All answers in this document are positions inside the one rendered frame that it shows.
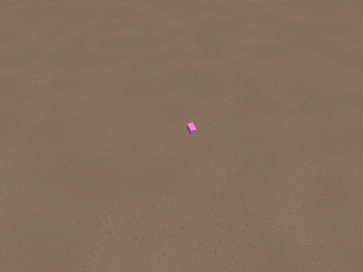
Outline small box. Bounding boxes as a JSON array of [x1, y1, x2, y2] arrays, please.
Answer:
[[187, 122, 197, 134]]

